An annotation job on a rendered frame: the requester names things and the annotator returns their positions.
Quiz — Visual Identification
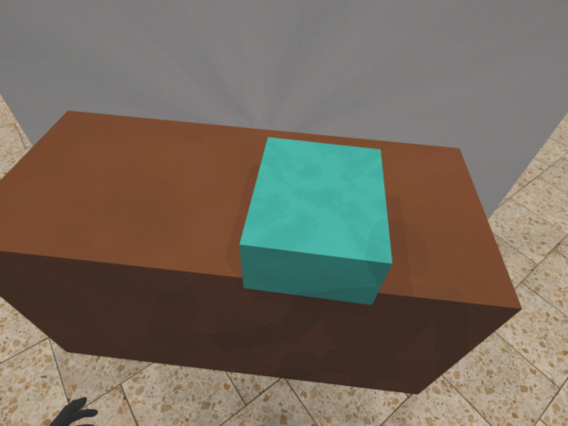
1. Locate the left robot hand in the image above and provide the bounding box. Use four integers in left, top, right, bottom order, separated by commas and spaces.
50, 397, 98, 426

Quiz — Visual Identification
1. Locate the carton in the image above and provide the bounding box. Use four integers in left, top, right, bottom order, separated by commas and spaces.
240, 137, 392, 305

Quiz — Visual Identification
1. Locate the pedestal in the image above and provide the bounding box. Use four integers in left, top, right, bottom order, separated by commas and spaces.
0, 111, 522, 395

